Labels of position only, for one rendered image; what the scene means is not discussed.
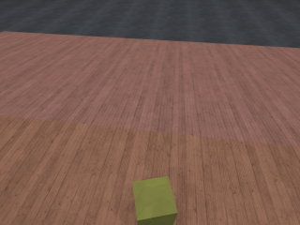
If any carton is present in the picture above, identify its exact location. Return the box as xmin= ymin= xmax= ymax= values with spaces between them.
xmin=132 ymin=176 xmax=178 ymax=225

